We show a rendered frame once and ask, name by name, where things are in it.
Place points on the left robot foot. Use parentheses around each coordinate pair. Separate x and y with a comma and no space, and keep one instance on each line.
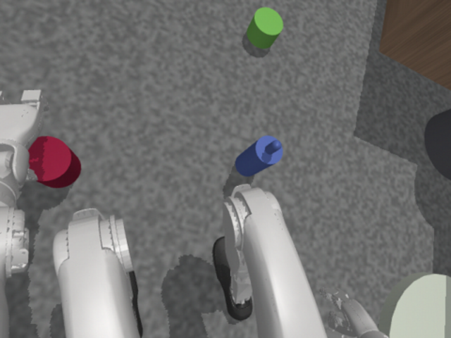
(134,302)

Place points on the left robot arm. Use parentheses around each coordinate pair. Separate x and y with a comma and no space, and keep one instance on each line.
(14,236)

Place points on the left robot hand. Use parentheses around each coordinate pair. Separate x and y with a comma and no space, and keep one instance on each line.
(22,123)

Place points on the right robot foot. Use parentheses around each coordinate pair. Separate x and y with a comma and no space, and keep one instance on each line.
(236,311)

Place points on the right robot hand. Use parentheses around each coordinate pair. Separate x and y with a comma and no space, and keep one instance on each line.
(354,321)

